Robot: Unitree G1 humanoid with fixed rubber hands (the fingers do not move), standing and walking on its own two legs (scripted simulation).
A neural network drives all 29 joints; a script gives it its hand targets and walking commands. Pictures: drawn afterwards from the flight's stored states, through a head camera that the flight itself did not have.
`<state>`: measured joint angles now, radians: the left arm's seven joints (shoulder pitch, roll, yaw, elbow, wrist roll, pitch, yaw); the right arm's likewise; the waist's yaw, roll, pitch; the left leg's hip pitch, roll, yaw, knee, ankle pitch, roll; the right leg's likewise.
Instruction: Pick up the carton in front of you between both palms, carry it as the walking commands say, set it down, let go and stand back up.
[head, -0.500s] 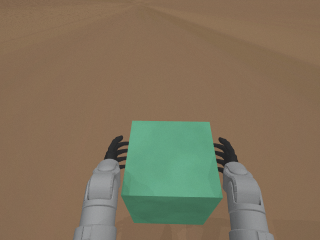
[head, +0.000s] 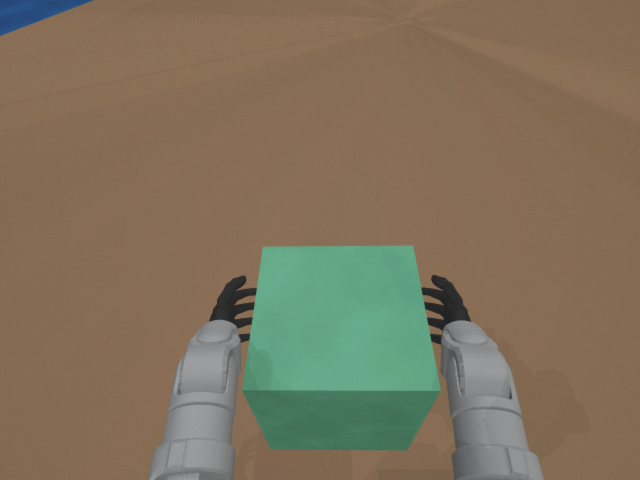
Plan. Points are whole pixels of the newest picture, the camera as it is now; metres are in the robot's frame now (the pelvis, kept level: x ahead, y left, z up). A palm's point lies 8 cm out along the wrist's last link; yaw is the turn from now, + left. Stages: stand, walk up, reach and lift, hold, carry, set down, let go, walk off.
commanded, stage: hold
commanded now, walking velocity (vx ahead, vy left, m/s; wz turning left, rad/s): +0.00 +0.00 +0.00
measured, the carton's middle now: (338, 353) +0.30 +0.00 -0.05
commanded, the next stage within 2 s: set down in 0.38 s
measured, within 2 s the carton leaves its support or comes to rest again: neither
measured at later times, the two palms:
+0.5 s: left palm (250, 327) +0.28 +0.12 +0.04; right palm (482, 325) +0.29 -0.18 +0.04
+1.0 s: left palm (288, 352) +0.35 +0.09 -0.14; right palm (465, 366) +0.33 -0.21 -0.14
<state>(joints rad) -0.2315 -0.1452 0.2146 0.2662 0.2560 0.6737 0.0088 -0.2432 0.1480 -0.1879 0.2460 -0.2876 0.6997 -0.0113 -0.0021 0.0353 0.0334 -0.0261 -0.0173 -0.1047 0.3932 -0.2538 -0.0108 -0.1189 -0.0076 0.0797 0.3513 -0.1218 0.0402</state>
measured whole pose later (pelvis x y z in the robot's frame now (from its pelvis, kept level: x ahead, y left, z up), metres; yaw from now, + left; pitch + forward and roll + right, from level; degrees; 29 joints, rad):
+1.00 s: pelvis -0.02 +0.00 -0.06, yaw +1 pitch +25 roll +1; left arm -0.53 -0.22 0.36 0.54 0.27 0.17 0.10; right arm -0.55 0.07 -0.44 0.51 -0.31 0.21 0.09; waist -0.09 0.06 0.01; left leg -0.93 -0.08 -0.11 0.84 -0.35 -0.02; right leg -1.02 0.00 0.12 0.79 -0.21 0.05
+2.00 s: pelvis -0.09 +0.00 -0.31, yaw +5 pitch +49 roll +3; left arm -1.23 0.06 0.30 0.91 0.16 0.24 0.13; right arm -1.05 -0.04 -0.58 0.65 -0.22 0.28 -0.02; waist -0.17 0.10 -0.08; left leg -2.10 -0.20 -0.09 1.82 -0.58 -0.09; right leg -2.19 0.07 0.15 1.74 -0.40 0.12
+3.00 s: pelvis -0.09 +0.00 -0.38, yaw +4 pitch +44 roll -2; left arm -1.51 0.21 0.05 1.18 0.03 0.17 0.13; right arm -1.24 -0.15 -0.59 0.88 -0.15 0.18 0.01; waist -0.21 0.09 0.23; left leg -2.26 -0.20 -0.07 2.11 -0.62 -0.06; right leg -2.31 -0.01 0.09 2.00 -0.46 0.10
